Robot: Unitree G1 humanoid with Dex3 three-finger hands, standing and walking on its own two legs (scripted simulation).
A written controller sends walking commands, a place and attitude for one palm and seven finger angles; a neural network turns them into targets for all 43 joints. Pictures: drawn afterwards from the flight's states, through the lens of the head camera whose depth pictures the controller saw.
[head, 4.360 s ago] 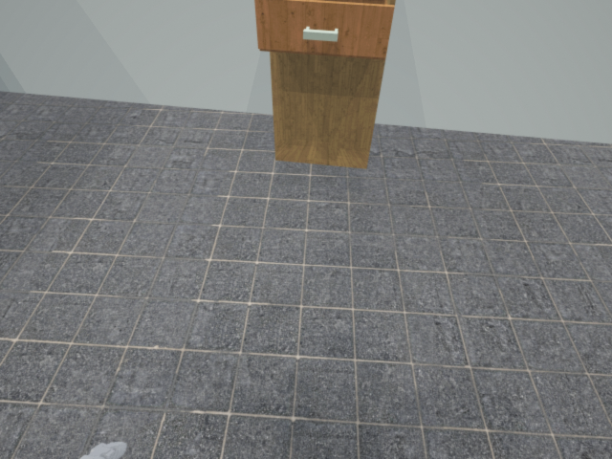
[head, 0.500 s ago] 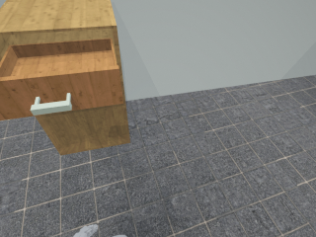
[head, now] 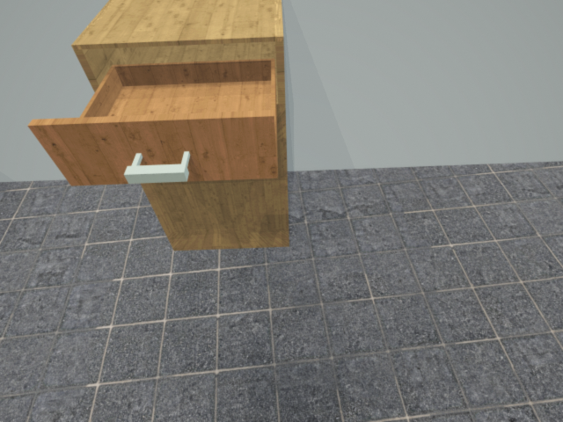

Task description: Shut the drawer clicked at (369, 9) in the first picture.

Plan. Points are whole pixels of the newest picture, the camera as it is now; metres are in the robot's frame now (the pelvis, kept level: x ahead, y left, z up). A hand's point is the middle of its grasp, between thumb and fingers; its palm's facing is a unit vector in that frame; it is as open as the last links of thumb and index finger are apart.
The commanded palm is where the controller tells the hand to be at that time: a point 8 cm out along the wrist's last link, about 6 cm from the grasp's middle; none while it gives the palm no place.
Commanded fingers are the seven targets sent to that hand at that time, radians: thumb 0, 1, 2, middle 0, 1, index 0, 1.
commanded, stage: take the last steps up to it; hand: left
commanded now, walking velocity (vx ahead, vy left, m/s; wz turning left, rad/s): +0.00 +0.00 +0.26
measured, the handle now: (159, 165) +0.55 +0.27 +0.03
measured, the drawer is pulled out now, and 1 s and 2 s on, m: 0.30 0.30 0.30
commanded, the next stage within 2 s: come to a stop and stand still in 1.12 s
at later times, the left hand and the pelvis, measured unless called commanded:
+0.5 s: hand out of the picture -0.10 +0.18 -0.16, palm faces +0.26 -0.95 -0.19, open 7.4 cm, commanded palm none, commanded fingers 0.00 0.90 0.90 -0.20 -0.30 -0.20 -0.30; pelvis +0.01 +0.02 +0.01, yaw +8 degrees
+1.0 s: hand (149, 361) +0.24 +0.26 -0.16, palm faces +0.08 -0.98 -0.17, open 7.4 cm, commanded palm none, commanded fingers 0.00 0.90 0.90 -0.20 -0.30 -0.20 -0.30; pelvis +0.15 +0.08 +0.00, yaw +7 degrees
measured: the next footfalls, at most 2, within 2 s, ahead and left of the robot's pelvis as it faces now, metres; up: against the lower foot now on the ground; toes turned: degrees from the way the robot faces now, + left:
left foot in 0.54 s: +0.04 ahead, +0.15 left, +0.00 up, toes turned +15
right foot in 1.08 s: +0.34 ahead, -0.02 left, +0.00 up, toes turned -1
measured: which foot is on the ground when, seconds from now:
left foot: down 0.00-0.00, up 0.02-0.52, down 0.54-1.00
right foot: down 0.00-0.54, up 0.56-1.00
